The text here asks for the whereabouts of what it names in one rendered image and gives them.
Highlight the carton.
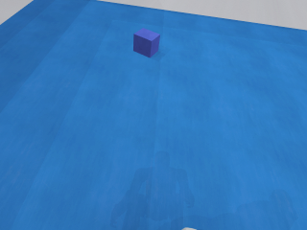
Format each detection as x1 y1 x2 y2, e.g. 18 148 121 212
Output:
133 28 160 58

